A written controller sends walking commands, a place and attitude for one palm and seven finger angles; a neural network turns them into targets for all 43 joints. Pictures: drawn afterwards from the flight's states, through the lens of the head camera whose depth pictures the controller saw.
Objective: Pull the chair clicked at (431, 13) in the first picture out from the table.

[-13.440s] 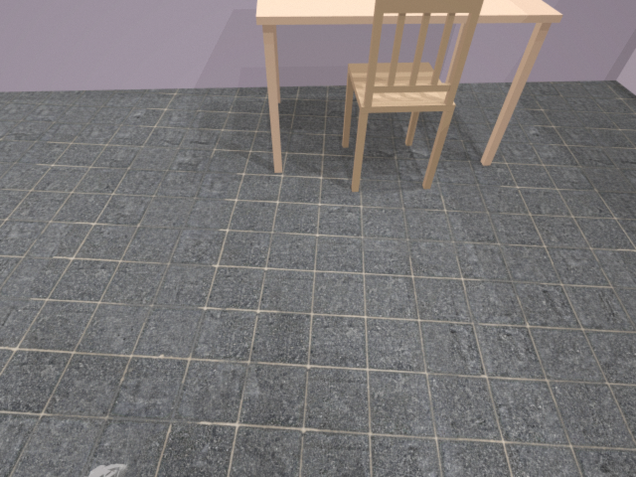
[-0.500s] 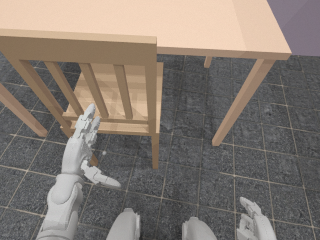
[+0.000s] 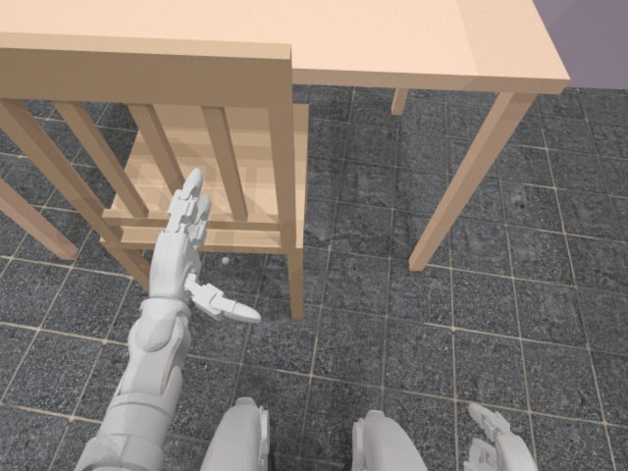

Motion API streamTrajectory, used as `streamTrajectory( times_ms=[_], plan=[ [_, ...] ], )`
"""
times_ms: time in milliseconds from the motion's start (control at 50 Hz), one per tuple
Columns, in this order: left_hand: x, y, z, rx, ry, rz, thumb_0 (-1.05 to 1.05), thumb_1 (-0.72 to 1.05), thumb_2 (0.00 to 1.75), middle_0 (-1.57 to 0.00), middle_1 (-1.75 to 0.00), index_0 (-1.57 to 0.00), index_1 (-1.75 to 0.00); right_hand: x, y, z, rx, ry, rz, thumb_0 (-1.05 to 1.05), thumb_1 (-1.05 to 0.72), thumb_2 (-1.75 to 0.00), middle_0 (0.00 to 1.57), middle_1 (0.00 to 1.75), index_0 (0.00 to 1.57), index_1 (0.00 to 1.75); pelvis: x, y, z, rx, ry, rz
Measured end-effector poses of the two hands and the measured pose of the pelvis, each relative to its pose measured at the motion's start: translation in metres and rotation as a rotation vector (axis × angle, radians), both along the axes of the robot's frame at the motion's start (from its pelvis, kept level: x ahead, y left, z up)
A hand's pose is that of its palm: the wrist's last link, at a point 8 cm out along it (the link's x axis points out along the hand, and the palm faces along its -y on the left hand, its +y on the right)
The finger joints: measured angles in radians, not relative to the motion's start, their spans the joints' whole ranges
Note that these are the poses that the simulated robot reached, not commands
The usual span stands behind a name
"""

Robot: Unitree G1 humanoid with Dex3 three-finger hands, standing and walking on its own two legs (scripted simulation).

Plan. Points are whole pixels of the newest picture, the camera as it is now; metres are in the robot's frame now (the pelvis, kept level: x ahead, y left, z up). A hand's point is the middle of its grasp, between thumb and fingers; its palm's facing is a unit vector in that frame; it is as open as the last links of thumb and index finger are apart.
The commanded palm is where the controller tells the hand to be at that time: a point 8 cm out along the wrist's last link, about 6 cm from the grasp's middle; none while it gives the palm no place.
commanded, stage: aim the fingers beside a spindle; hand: left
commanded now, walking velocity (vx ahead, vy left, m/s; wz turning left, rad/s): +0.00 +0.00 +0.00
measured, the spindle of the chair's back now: (169, 167) +0.53 +0.22 +0.01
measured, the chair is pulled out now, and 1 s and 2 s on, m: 0.00 0.00 -0.01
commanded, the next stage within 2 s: push the fingers through the gap in 0.72 s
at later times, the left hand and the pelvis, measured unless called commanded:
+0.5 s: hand (232, 257) +0.37 +0.11 +0.02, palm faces -0.04 -1.00 -0.02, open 16.9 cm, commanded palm +0.35 +0.16 +0.02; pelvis +0.00 +0.00 +0.00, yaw +0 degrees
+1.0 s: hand (236, 248) +0.39 +0.10 +0.02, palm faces -0.06 -1.00 -0.03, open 16.9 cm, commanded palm +0.37 +0.16 +0.02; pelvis +0.00 +0.00 -0.01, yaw +0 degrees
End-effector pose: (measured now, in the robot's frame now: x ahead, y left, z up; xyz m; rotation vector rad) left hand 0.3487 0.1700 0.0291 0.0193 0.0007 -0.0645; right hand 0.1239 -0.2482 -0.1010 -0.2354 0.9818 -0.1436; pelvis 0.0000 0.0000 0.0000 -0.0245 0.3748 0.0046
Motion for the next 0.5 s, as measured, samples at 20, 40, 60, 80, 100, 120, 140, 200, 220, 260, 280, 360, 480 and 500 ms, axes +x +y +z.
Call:
streamTrajectory(
  times_ms=[20,40,60,80,100,120,140,200,220,260,280,360,480,500],
  plan=[
    [0.002,-0.001,0.000,0.000,-0.003,0.001,-0.01,-0.50,0.30,-0.06,-0.08,-0.06,-0.08,-0.002,0.000,-0.001,0.001,0.006,-0.003,0.01,-0.91,-0.89,0.20,0.30,0.20,0.30,0.000,0.000,-0.001,0.000,0.002,-0.001],
    [0.004,-0.003,0.000,-0.001,-0.004,0.002,-0.01,-0.50,0.30,-0.06,-0.08,-0.06,-0.08,-0.003,-0.001,-0.002,0.003,0.013,-0.005,0.01,-0.91,-0.89,0.20,0.30,0.20,0.30,0.000,0.000,-0.001,0.001,0.003,-0.001],
    [0.005,-0.004,-0.001,-0.001,-0.005,0.002,-0.01,-0.50,0.30,-0.06,-0.08,-0.06,-0.08,-0.005,-0.001,-0.003,0.005,0.020,-0.007,0.01,-0.91,-0.89,0.20,0.30,0.20,0.30,0.000,0.000,-0.001,0.001,0.004,-0.001],
    [0.007,-0.006,-0.002,0.000,-0.005,0.001,-0.01,-0.50,0.30,-0.06,-0.08,-0.06,-0.08,-0.007,-0.001,-0.004,0.007,0.027,-0.009,0.01,-0.91,-0.89,0.20,0.30,0.20,0.30,-0.001,0.000,-0.002,0.002,0.006,-0.002],
    [0.008,-0.007,-0.003,0.001,-0.004,0.000,-0.01,-0.50,0.30,-0.06,-0.08,-0.06,-0.08,-0.008,-0.001,-0.005,0.008,0.034,-0.011,0.01,-0.91,-0.89,0.20,0.30,0.20,0.30,-0.001,-0.001,-0.002,0.002,0.008,-0.002],
    [0.010,-0.009,-0.004,0.001,-0.002,-0.001,-0.01,-0.50,0.30,-0.06,-0.08,-0.06,-0.08,-0.010,-0.001,-0.007,0.009,0.041,-0.012,0.01,-0.91,-0.89,0.20,0.30,0.20,0.30,-0.001,-0.001,-0.003,0.002,0.010,-0.002],
    [0.012,-0.011,-0.005,0.001,0.001,-0.002,-0.01,-0.50,0.30,-0.06,-0.08,-0.06,-0.08,-0.012,-0.002,-0.008,0.009,0.048,-0.013,0.01,-0.91,-0.89,0.20,0.30,0.20,0.30,-0.001,-0.001,-0.003,0.002,0.012,-0.001],
    [0.018,-0.014,-0.009,0.003,0.002,0.001,-0.01,-0.50,0.30,-0.06,-0.08,-0.06,-0.08,-0.016,-0.003,-0.011,0.010,0.065,-0.021,0.00,-0.91,-0.89,0.20,0.30,0.20,0.30,-0.002,-0.001,-0.005,0.003,0.020,-0.004],
    [0.019,-0.014,-0.008,0.003,0.000,0.004,-0.01,-0.50,0.30,-0.06,-0.08,-0.06,-0.08,-0.017,-0.003,-0.012,0.011,0.069,-0.025,0.00,-0.91,-0.89,0.20,0.30,0.20,0.30,-0.002,-0.001,-0.006,0.003,0.021,-0.005],
    [0.019,-0.014,-0.007,0.004,-0.008,0.010,-0.01,-0.50,0.30,-0.06,-0.08,-0.06,-0.08,-0.020,-0.003,-0.012,0.017,0.076,-0.034,0.01,-0.91,-0.89,0.20,0.30,0.20,0.30,-0.001,-0.002,-0.005,0.005,0.021,-0.008],
    [0.019,-0.014,-0.006,0.005,-0.010,0.012,-0.01,-0.50,0.30,-0.06,-0.08,-0.06,-0.08,-0.021,-0.003,-0.012,0.020,0.080,-0.036,0.01,-0.91,-0.89,0.20,0.30,0.20,0.30,-0.001,-0.002,-0.005,0.006,0.021,-0.010],
    [0.014,-0.013,-0.004,0.011,-0.003,0.013,-0.01,-0.50,0.30,-0.06,-0.08,-0.06,-0.08,-0.022,-0.003,-0.012,0.031,0.091,-0.039,0.00,-0.91,-0.89,0.20,0.30,0.20,0.30,0.000,-0.002,-0.003,0.010,0.017,-0.011],
    [0.007,-0.008,-0.006,0.005,0.003,0.023,-0.01,-0.50,0.30,-0.06,-0.08,-0.06,-0.08,-0.018,-0.003,-0.010,0.026,0.083,-0.031,0.00,-0.91,-0.89,0.20,0.30,0.20,0.30,0.000,-0.004,-0.001,0.010,0.011,-0.008],
    [0.006,-0.007,-0.006,0.005,-0.001,0.023,-0.01,-0.50,0.30,-0.06,-0.08,-0.06,-0.08,-0.017,-0.004,-0.009,0.023,0.079,-0.029,0.00,-0.91,-0.89,0.20,0.30,0.20,0.30,0.000,-0.004,-0.002,0.010,0.011,-0.007]
  ],
)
